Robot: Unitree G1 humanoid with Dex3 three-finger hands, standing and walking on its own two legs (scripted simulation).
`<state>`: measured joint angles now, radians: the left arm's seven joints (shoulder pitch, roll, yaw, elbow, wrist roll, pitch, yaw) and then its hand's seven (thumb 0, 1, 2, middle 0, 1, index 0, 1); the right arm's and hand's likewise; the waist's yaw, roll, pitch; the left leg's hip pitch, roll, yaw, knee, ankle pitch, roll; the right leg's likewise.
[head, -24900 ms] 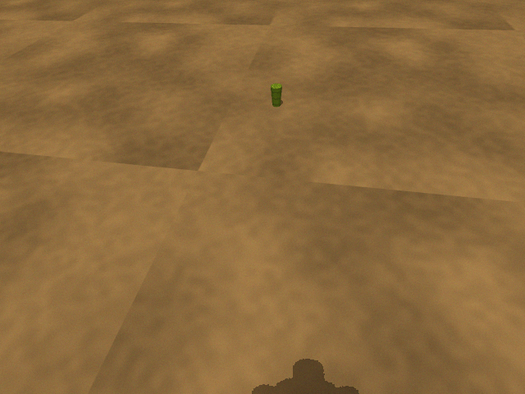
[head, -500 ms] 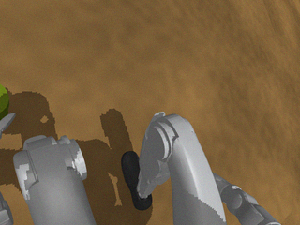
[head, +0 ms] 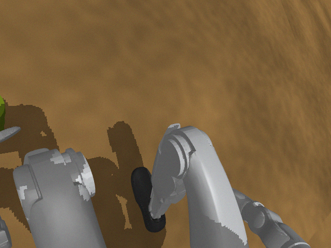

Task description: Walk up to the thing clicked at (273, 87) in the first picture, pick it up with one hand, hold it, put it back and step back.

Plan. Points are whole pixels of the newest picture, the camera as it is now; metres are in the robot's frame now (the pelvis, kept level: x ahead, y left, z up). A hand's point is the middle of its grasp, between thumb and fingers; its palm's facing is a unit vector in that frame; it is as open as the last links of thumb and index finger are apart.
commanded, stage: open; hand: left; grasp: from the side
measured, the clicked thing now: out of the picture +0.42 +0.28 -0.20
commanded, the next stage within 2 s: withdraw in 0.14 s
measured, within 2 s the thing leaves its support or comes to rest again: rests again in 0.08 s
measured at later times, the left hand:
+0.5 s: hand out of the picture +0.41 +0.31 -0.15, palm faces +0.40 -0.92 +0.02, open 17.3 cm
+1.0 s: hand out of the picture +0.36 +0.40 -0.03, palm faces +0.36 -0.87 -0.35, open 17.4 cm
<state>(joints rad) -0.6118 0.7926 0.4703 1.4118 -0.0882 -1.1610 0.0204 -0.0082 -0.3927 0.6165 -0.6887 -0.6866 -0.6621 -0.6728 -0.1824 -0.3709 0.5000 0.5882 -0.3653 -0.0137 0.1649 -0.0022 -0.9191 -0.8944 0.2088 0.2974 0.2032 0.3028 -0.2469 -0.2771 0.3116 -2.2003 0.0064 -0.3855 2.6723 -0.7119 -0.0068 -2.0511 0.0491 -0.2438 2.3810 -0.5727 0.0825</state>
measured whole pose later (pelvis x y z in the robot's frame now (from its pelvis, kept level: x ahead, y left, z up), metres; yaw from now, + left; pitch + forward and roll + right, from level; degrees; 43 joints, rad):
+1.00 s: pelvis +0.01 -0.01 +0.05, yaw +6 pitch +26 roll -11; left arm -0.52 0.73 0.48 0.98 0.09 -0.50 -0.10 -0.02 -0.54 0.09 -0.07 -0.04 -0.06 -0.06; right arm 0.04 -0.28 0.15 0.61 -0.09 0.10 0.10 0.00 -0.91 -0.90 0.21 0.30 0.20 0.30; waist -0.13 -0.07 -0.02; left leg -2.22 0.02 -0.18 2.43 -0.68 0.02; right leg -2.12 -0.01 -0.11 2.27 -0.61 0.04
